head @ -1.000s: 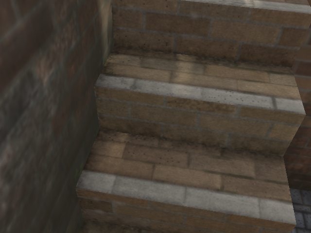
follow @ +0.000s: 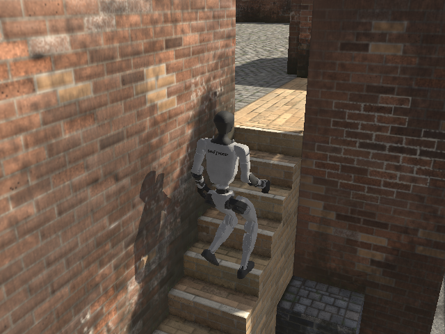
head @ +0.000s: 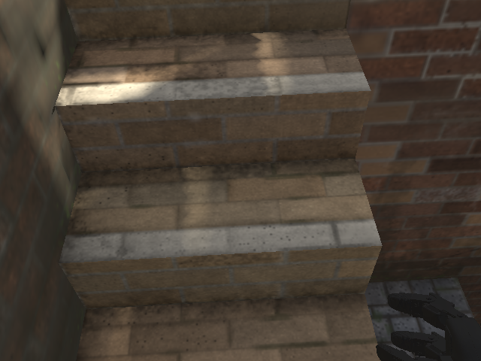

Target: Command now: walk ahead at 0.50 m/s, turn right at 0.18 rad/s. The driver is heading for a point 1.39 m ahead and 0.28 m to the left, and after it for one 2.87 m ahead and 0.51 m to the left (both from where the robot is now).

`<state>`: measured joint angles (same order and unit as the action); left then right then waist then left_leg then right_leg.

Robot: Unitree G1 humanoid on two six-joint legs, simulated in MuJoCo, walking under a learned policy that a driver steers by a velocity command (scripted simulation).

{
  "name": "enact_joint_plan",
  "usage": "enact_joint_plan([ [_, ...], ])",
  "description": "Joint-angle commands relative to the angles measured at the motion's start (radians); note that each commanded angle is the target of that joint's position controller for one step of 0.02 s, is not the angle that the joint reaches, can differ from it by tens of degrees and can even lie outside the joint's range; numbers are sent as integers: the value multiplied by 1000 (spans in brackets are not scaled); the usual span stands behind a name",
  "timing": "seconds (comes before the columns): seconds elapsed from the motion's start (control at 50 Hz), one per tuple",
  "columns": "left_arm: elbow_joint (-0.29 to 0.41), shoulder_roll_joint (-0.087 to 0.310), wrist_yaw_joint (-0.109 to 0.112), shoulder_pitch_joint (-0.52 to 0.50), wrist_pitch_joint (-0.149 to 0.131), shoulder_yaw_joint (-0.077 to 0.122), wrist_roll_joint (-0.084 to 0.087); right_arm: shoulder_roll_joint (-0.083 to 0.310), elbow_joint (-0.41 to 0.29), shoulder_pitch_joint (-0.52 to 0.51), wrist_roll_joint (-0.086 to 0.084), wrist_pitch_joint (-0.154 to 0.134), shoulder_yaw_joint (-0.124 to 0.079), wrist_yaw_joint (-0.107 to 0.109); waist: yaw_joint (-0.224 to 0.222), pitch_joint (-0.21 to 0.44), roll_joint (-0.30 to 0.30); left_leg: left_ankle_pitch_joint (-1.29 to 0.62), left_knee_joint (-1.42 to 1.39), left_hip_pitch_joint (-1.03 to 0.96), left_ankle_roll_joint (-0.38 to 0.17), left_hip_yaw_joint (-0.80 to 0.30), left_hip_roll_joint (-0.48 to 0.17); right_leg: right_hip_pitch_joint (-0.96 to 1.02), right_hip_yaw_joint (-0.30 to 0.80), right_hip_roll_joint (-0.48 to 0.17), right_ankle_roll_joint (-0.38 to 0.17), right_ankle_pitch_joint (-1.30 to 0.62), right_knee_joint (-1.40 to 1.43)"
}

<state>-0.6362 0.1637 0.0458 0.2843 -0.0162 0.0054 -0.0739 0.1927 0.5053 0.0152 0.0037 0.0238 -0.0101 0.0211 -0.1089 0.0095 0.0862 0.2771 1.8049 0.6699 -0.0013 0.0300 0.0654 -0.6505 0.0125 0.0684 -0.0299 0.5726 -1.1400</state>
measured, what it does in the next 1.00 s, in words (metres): climbs, turning left: left foot 0.20 m lower, then right foot 0.20 m higher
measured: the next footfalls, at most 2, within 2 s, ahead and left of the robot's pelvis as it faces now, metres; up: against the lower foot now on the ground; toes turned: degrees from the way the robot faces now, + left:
left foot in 0.16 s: -0.10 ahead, +0.06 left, -0.20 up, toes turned -6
right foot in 0.38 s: +0.18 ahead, -0.13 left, +0.00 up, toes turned -6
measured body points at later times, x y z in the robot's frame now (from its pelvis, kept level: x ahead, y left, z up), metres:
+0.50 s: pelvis +0.06 -0.01 -0.03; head +0.04 +0.05 +0.42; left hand +0.26 +0.19 -0.13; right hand +0.00 -0.25 -0.14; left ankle -0.08 +0.07 -0.64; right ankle +0.14 -0.11 -0.64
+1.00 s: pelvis +0.21 +0.16 +0.13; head +0.26 +0.20 +0.58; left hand +0.15 +0.37 -0.03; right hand +0.45 +0.01 +0.03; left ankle +0.29 +0.30 -0.46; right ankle +0.14 -0.09 -0.51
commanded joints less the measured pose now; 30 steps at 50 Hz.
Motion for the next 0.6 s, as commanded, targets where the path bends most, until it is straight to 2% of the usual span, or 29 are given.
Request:
enact_joint_plan([
  [0.02,145,75,19,-198,-38,21,-14,76,-77,-23,-3,-10,-19,5,96,144,-166,4,-434,-115,-70,-164,-83,25,453,-231,-143,-270,285],
  [0.04,137,61,16,-216,-38,16,-20,43,-45,36,-1,-15,-4,0,136,137,-135,-47,-740,-208,-89,-131,-110,16,361,-176,-94,-224,281],
  [0.06,139,60,20,-252,-31,17,-26,38,35,169,1,-19,-8,-2,192,104,-90,-156,-1085,-363,-113,-97,-139,-43,265,-122,-74,-162,254],
  [0.08,120,72,26,-241,-8,23,-21,22,126,250,0,-15,-12,-12,205,47,-69,-317,-1368,-521,-138,-52,-157,-125,184,-71,-83,-19,185],
  [0.1,114,61,28,-243,15,21,-11,-16,199,277,5,-16,-2,-25,204,-47,-37,-400,-1551,-562,-159,-4,-141,-175,121,5,-99,101,34],
  [0.12,154,-30,0,-316,26,-11,27,-52,276,403,20,-53,15,-23,248,-92,64,-382,-1564,-522,-134,1,-96,-226,53,93,-81,130,-255],
  [0.14,185,-76,-23,-345,36,-18,37,-40,335,478,41,-86,17,-37,223,-59,79,-622,-1442,-713,-141,-84,-177,-434,53,141,-69,126,-553],
  [0.16,198,-104,-37,-336,35,-24,44,-2,348,461,46,-100,15,-48,160,-15,55,-936,-1322,-802,-100,-123,-220,-608,46,165,-54,140,-749],
  [0.18,197,-118,-41,-224,15,-33,35,18,312,427,60,-145,11,-43,81,-24,85,-1285,-1215,-823,-50,-190,-262,-720,67,167,-30,128,-828],
  [0.2,201,-108,-49,-176,9,-39,-4,45,289,399,47,-175,-1,-20,42,22,185,-1257,-1249,-868,-159,-433,-352,-828,38,103,7,68,-846],
  [0.22,205,-26,-49,-257,20,-22,-13,79,271,354,25,-184,-14,-1,57,50,130,-1042,-1343,-894,-227,-491,-396,-860,-2,40,25,64,-841],
  [0.24,243,7,-63,-374,36,-13,6,144,223,279,10,-186,-42,36,66,33,194,-628,-1502,-878,-313,-763,-518,-899,26,-71,47,45,-739],
  [0.26,222,85,-66,-551,50,14,1,130,256,272,0,-166,-40,50,136,-36,-24,-363,-1589,-815,-277,-731,-478,-891,-1,-88,50,-2,-780],
  [0.28,252,69,-84,-661,44,6,31,140,265,337,7,-163,-47,77,172,-146,-17,-442,-1651,-773,-282,-801,-528,-896,-19,-113,53,34,-664],
  [0.3,255,65,-89,-716,37,-6,54,154,307,410,22,-154,-53,83,212,-203,-82,-499,-1671,-793,-263,-695,-498,-878,-69,-114,52,76,-571],
  [0.34,223,20,-94,-663,53,-22,61,136,351,463,21,-134,-62,82,204,-168,-94,-520,-1673,-775,-245,-528,-399,-684,-107,-95,32,83,-389],
  [0.36,204,18,-87,-516,54,-17,74,99,379,511,16,-133,-44,45,178,-57,-11,-1293,-1587,-779,-234,-363,-384,-455,-267,14,-23,172,-418],
  [0.38,159,-26,-81,-385,53,-17,96,76,387,453,-7,-138,-33,26,88,9,11,-1926,-1467,-631,-186,-190,-294,-100,-298,76,-52,140,-226],
  [0.4,116,-12,-72,-212,66,9,95,148,396,493,-60,-167,-56,6,6,144,149,-2109,-1350,-452,-184,-182,-280,276,-254,83,-82,-32,-166],
  [0.42,48,45,-58,-4,75,44,68,197,363,396,-96,-180,-72,-9,-116,223,148,-1991,-1143,-200,-177,-161,-245,572,-107,27,-149,-25,-101],
  [0.44,8,121,-46,121,94,76,42,225,317,313,-99,-193,-84,-34,-173,263,31,-1527,-861,45,-180,-177,-156,734,227,-79,-222,256,168],
  [0.46,2,185,-40,125,111,100,35,199,289,238,-53,-191,-94,-50,-198,238,-115,-690,-466,114,-145,-109,-7,583,615,-271,-294,466,514],
  [0.48,34,165,-22,-16,107,101,33,164,240,127,-16,-171,-105,-42,-158,153,-104,-270,177,79,-65,-195,77,290,911,-376,-372,341,732],
  [0.5,6,119,-3,-131,83,83,40,64,124,65,-14,-153,-77,-22,-38,53,-32,-204,469,181,-33,-298,47,187,817,-393,-346,126,750],
  [0.52,-48,104,8,-161,49,73,19,-5,80,124,-13,-119,-54,-1,72,7,-87,-92,570,254,-28,-320,-6,144,664,-417,-296,140,739],
  [0.54,-89,18,0,-179,2,44,8,-12,53,197,4,-85,-44,19,156,-31,-77,48,550,259,-58,-328,-39,64,523,-398,-220,124,739],
  [0.56,-135,24,-4,-166,-41,39,-8,-18,69,262,17,-56,-36,30,215,-45,-68,120,486,245,-82,-338,-51,50,438,-398,-181,155,750],
  [0.58,-145,33,-9,-179,-62,40,-5,-24,107,360,21,-33,-38,40,269,-78,-60,100,446,222,-89,-308,-60,27,308,-376,-132,72,782],
  [0.6,-163,62,-14,-182,-79,45,-3,-12,134,392,3,-13,-46,40,278,-113,-52,62,413,219,-78,-263,-48,12,207,-368,-122,44,827],
])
